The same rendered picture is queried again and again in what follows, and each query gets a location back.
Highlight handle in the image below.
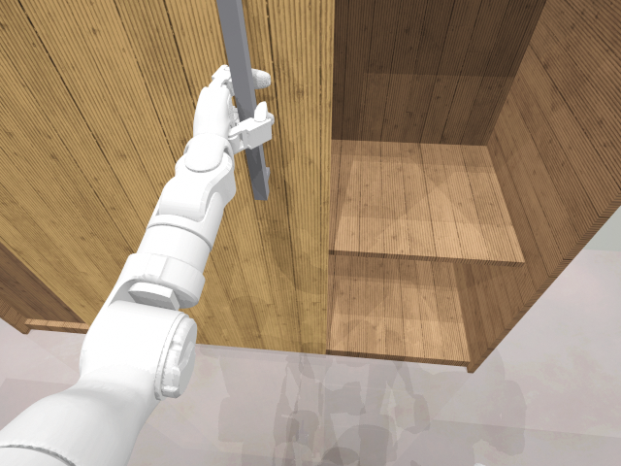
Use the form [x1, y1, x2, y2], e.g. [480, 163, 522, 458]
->
[216, 0, 270, 201]

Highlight wardrobe door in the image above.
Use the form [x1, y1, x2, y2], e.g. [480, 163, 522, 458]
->
[0, 0, 335, 354]
[0, 242, 85, 323]

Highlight robot left upper arm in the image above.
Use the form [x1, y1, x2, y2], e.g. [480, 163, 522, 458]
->
[0, 300, 197, 466]

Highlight robot left hand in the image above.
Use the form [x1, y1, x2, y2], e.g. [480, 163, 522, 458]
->
[193, 65, 275, 154]

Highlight robot left forearm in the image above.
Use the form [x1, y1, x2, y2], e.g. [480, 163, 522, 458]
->
[80, 134, 236, 376]

